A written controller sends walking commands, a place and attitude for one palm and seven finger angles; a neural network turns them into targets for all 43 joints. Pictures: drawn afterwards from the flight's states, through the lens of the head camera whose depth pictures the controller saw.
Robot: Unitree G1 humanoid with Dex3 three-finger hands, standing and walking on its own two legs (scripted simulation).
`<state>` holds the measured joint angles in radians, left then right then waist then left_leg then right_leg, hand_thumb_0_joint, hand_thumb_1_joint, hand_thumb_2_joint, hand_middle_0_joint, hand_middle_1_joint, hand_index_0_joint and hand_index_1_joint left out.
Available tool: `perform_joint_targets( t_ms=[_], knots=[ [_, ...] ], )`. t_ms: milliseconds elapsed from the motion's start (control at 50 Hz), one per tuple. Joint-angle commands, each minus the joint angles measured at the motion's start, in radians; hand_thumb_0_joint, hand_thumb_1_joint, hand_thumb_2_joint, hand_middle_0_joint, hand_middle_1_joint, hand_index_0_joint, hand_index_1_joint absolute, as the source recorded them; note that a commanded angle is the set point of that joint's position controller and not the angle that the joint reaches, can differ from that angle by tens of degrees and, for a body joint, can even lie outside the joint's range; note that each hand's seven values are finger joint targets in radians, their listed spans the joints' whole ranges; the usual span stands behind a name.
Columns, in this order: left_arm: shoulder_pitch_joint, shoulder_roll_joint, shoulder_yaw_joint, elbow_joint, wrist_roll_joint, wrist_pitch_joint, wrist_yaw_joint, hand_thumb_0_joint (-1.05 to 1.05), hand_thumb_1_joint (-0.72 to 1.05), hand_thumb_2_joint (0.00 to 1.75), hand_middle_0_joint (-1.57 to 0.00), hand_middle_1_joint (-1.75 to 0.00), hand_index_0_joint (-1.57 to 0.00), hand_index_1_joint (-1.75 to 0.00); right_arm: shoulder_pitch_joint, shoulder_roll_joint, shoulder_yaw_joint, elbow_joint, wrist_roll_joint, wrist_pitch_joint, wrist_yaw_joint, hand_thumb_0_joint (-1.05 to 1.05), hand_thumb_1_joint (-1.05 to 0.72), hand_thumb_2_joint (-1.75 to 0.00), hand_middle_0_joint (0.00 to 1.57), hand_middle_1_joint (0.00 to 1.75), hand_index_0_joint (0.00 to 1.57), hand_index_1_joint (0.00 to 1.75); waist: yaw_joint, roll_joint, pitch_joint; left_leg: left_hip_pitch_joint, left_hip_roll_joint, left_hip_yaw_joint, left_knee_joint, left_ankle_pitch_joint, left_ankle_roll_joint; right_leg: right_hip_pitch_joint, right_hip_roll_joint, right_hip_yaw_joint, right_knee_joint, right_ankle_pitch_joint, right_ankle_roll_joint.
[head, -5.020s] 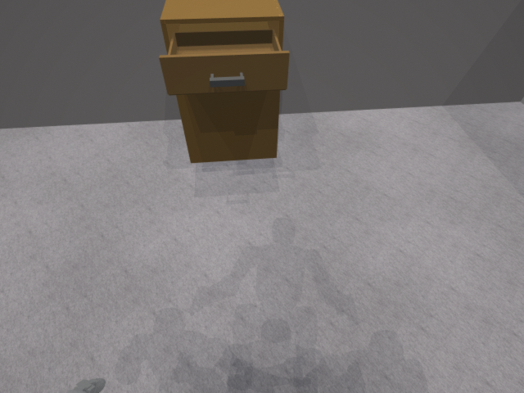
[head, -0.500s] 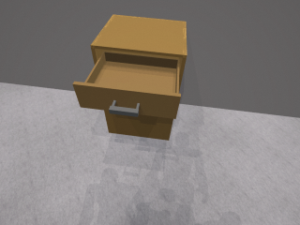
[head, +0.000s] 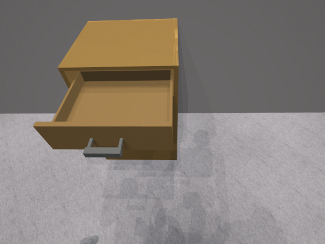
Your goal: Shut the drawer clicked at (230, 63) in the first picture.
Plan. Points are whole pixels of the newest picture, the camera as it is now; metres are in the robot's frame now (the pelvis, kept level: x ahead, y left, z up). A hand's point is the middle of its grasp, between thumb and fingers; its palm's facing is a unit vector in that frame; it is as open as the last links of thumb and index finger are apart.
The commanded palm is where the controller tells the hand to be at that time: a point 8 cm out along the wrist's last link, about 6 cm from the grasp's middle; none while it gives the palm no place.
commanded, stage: take the last steps up to it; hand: left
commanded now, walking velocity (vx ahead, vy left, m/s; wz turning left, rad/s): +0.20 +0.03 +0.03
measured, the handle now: (104, 146) +0.42 +0.22 -0.08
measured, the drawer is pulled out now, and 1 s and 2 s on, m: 0.30 0.30 0.30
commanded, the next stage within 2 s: come to a stop and stand still in 0.22 s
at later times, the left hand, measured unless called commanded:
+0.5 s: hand out of the picture +0.05 +0.19 -0.17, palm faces +0.11 -0.98 -0.13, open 7.4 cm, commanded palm none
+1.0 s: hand out of the picture +0.11 +0.17 -0.14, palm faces +0.00 -0.96 -0.27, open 7.4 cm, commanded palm none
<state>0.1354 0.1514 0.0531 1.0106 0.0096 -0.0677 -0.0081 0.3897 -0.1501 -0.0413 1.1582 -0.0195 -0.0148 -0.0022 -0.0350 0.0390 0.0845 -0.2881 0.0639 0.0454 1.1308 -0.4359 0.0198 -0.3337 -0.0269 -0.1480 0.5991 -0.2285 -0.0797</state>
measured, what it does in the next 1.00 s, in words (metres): steps on the spot: left foot, then right foot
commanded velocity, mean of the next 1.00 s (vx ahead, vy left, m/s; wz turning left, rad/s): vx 0.02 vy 0.01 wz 0.01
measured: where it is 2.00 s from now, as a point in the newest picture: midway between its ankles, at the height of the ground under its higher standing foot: outside the picture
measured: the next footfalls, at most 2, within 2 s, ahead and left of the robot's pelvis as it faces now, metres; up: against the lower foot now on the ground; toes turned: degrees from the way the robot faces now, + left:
left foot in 0.42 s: +0.19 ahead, +0.15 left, +0.00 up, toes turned +5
right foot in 0.86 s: +0.09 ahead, -0.12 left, +0.00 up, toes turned -5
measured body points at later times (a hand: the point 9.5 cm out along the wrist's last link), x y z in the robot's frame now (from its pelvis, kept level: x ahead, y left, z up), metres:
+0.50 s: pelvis +0.11 +0.04 +0.01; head +0.13 +0.06 +0.46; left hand +0.04 +0.24 -0.16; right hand +0.20 -0.17 -0.13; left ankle +0.14 +0.15 -0.73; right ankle +0.07 -0.07 -0.73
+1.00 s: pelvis +0.08 -0.02 +0.02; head +0.06 -0.06 +0.47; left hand +0.11 +0.22 -0.12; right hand +0.06 -0.26 -0.16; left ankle +0.10 +0.13 -0.69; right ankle +0.05 -0.12 -0.73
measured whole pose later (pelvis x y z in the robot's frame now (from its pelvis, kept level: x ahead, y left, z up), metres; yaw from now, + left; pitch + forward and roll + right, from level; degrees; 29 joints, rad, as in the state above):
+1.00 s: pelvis +0.08 -0.02 +0.02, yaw -3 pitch -1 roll +3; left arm 0.27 0.16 0.02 1.07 0.02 0.01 0.02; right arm 0.30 -0.21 -0.05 1.12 -0.03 0.06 0.01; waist 0.00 0.03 -0.02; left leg -0.35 0.03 0.04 0.73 -0.34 -0.02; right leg -0.14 -0.04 -0.03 0.43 -0.27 -0.02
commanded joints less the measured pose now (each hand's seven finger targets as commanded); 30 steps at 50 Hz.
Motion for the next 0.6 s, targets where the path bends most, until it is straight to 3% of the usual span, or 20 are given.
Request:
perform_joint_targets(
  t_ms=[0,40,80,200,280,320,340,360,380,400,420,440,460,480,540,580],
  knots=[
    [0.126,0.109,0.012,0.014,0.004,-0.006,0.026,0.00,0.90,0.90,-0.20,-0.30,-0.20,-0.30,0.025,-0.028,-0.011,-0.066,-0.006,-0.008,-0.004,0.00,-0.90,-0.90,0.20,0.30,0.20,0.30,0.017,-0.101,-0.024,-0.183,0.069,-0.040,0.064,0.148,-0.019,0.061,-0.272,0.253,-0.419,0.137,-0.074],
    [0.143,0.094,0.006,0.023,0.006,-0.007,0.024,0.00,0.90,0.90,-0.20,-0.30,-0.20,-0.30,0.026,-0.026,-0.011,-0.064,-0.008,0.006,-0.003,0.00,-0.90,-0.90,0.20,0.30,0.20,0.30,0.006,-0.135,-0.011,-0.171,0.064,-0.019,-0.008,0.174,-0.035,0.035,-0.237,0.201,-0.437,0.149,-0.066],
    [0.162,0.093,0.008,0.027,0.009,-0.012,0.027,0.00,0.90,0.90,-0.20,-0.30,-0.20,-0.30,-0.004,-0.027,-0.014,-0.080,-0.008,0.010,0.001,0.00,-0.90,-0.90,0.20,0.30,0.20,0.30,0.009,-0.126,-0.016,-0.184,0.069,-0.011,-0.087,0.196,-0.048,0.049,-0.236,0.187,-0.444,0.179,-0.079],
    [0.221,0.128,0.009,0.058,0.011,-0.012,0.022,0.00,0.90,0.90,-0.20,-0.30,-0.20,-0.30,-0.160,-0.048,-0.010,-0.136,-0.003,0.001,0.013,0.00,-0.90,-0.90,0.20,0.30,0.20,0.30,0.051,-0.124,-0.018,-0.206,0.049,0.002,-0.329,0.200,-0.055,0.175,-0.249,0.214,-0.444,0.168,-0.102],
    [0.252,0.142,0.013,0.079,0.016,-0.003,0.023,0.00,0.90,0.90,-0.20,-0.30,-0.20,-0.30,-0.225,-0.055,-0.007,-0.156,0.001,-0.011,0.013,0.00,-0.90,-0.90,0.20,0.30,0.20,0.30,0.073,-0.140,-0.010,-0.138,0.023,0.013,-0.450,0.153,-0.042,0.194,-0.267,0.229,-0.410,0.164,-0.104],
    [0.251,0.121,0.008,0.092,0.012,0.005,0.028,0.00,0.90,0.90,-0.20,-0.30,-0.20,-0.30,-0.217,-0.044,0.001,-0.148,0.001,-0.018,0.004,0.00,-0.90,-0.90,0.20,0.30,0.20,0.30,0.065,-0.145,-0.022,-0.043,0.002,0.015,-0.566,0.181,-0.041,0.198,-0.230,0.193,-0.344,0.274,-0.079],
    [0.241,0.105,0.000,0.099,0.007,0.012,0.032,0.00,0.90,0.90,-0.20,-0.30,-0.20,-0.30,-0.184,-0.038,0.010,-0.127,0.003,-0.022,-0.005,0.00,-0.90,-0.90,0.20,0.30,0.20,0.30,0.049,-0.135,-0.045,0.057,-0.011,0.017,-0.667,0.269,-0.043,0.180,-0.187,0.157,-0.285,0.322,-0.044],
    [0.244,0.082,-0.009,0.105,0.006,0.018,0.034,0.00,0.90,0.90,-0.20,-0.30,-0.20,-0.30,-0.141,-0.049,0.009,-0.102,0.005,-0.030,-0.010,0.00,-0.90,-0.90,0.20,0.30,0.20,0.30,0.038,-0.108,-0.057,0.156,0.011,0.003,-0.726,0.424,-0.037,0.141,-0.140,0.132,-0.218,0.319,-0.003],
    [0.267,0.047,-0.021,0.107,0.002,0.021,0.039,0.00,0.90,0.90,-0.20,-0.30,-0.20,-0.30,-0.089,-0.095,0.007,-0.093,0.001,-0.040,-0.019,0.00,-0.90,-0.90,0.20,0.30,0.20,0.30,0.032,0.001,-0.118,0.258,0.104,-0.069,-0.726,0.713,-0.012,0.108,-0.089,0.106,-0.146,0.218,0.039],
    [0.297,0.019,-0.031,0.117,-0.005,0.027,0.046,0.00,0.90,0.90,-0.20,-0.30,-0.20,-0.30,-0.089,-0.134,0.007,-0.088,0.003,-0.037,-0.031,0.00,-0.90,-0.90,0.20,0.30,0.20,0.30,0.050,0.069,-0.145,0.288,0.207,-0.142,-0.711,0.938,0.046,0.096,-0.062,0.084,-0.152,0.043,0.073],
    [0.305,0.015,-0.034,0.129,0.000,0.035,0.053,0.00,0.90,0.90,-0.20,-0.30,-0.20,-0.30,-0.104,-0.147,0.004,-0.086,0.005,-0.023,-0.036,0.00,-0.90,-0.90,0.20,0.30,0.20,0.30,0.052,0.060,-0.123,0.245,0.234,-0.130,-0.724,0.945,0.073,0.126,-0.049,0.083,-0.164,-0.077,0.080],
    [0.310,0.018,-0.036,0.136,-0.001,0.044,0.053,0.00,0.90,0.90,-0.20,-0.30,-0.20,-0.30,-0.141,-0.139,0.009,-0.088,0.007,-0.015,-0.044,0.00,-0.90,-0.90,0.20,0.30,0.20,0.30,0.059,0.048,-0.098,0.229,0.221,-0.115,-0.736,0.921,0.072,0.126,-0.050,0.082,-0.183,-0.060,0.086],
    [0.310,0.038,-0.034,0.144,0.000,0.058,0.052,0.00,0.90,0.90,-0.20,-0.30,-0.20,-0.30,-0.157,-0.137,0.011,-0.086,0.012,-0.013,-0.050,0.00,-0.90,-0.90,0.20,0.30,0.20,0.30,0.059,0.147,-0.087,0.213,0.213,-0.125,-0.765,0.956,0.071,0.136,-0.051,0.076,-0.153,-0.070,0.094],
    [0.301,0.057,-0.028,0.141,0.001,0.067,0.053,0.00,0.90,0.90,-0.20,-0.30,-0.20,-0.30,-0.151,-0.132,0.008,-0.087,0.013,-0.006,-0.055,0.00,-0.90,-0.90,0.20,0.30,0.20,0.30,0.050,0.155,-0.084,0.227,0.220,-0.137,-0.778,1.006,0.077,0.122,-0.048,0.084,-0.108,-0.112,0.096],
    [0.275,0.088,-0.013,0.110,0.011,0.095,0.050,0.00,0.90,0.90,-0.20,-0.30,-0.20,-0.30,-0.100,-0.164,-0.015,-0.081,0.012,0.007,-0.072,0.00,-0.90,-0.90,0.20,0.30,0.20,0.30,0.029,0.116,-0.095,0.278,0.294,-0.178,-0.789,1.151,0.140,0.003,-0.034,0.122,0.132,-0.292,0.094],
    [0.260,0.089,-0.001,0.090,0.015,0.108,0.049,0.00,0.90,0.90,-0.20,-0.30,-0.20,-0.30,-0.104,-0.180,-0.029,-0.092,0.008,0.014,-0.076,0.00,-0.90,-0.90,0.20,0.30,0.20,0.30,0.028,0.073,-0.114,0.254,0.326,-0.179,-0.773,1.141,0.180,-0.039,-0.031,0.160,0.288,-0.327,0.093]
  ],
)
